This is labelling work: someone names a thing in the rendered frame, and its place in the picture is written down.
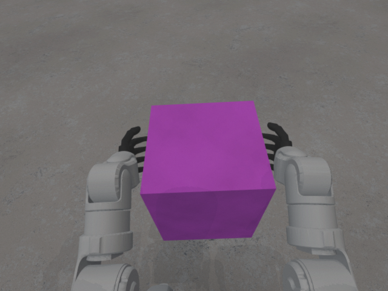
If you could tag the left robot upper arm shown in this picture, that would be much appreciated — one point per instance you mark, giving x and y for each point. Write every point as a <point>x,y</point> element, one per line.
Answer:
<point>107,277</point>

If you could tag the robot right forearm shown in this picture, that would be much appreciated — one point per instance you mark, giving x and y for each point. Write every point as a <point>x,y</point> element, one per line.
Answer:
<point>309,193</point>

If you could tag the right robot hand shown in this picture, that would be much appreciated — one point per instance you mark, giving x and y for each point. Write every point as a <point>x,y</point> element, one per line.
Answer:
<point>281,140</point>

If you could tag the carton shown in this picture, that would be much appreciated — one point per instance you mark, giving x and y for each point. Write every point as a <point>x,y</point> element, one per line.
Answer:
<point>206,170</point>

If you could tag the right robot upper arm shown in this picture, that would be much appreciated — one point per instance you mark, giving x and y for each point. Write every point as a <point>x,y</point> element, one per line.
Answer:
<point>317,275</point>

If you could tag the robot left forearm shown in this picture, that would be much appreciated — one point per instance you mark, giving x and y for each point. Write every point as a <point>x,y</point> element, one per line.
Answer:
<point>108,199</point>

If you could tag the left robot hand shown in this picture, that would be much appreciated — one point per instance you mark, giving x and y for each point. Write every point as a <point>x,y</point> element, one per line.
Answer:
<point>127,144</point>

